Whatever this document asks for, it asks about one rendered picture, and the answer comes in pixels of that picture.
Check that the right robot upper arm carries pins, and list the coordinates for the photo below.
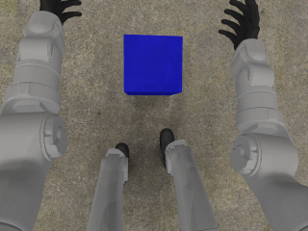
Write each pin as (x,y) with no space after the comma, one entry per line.
(268,164)

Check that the left robot upper arm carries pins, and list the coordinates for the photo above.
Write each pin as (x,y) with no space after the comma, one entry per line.
(29,144)

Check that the right robot forearm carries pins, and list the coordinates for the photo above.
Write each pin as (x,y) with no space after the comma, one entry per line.
(256,93)

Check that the robot shin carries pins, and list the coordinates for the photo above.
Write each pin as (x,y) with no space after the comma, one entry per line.
(179,142)
(112,151)

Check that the right robot hand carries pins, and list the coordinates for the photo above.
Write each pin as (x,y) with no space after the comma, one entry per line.
(249,22)

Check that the left robot hand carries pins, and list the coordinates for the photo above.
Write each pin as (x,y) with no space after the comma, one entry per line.
(58,6)

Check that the left robot forearm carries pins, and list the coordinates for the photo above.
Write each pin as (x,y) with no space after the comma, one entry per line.
(38,67)

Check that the carton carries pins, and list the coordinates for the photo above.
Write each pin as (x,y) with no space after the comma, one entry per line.
(152,65)

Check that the left robot shin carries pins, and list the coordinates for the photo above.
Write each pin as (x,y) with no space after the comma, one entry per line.
(112,151)

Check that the right robot shin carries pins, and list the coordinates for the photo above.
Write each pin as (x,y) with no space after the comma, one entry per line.
(179,142)

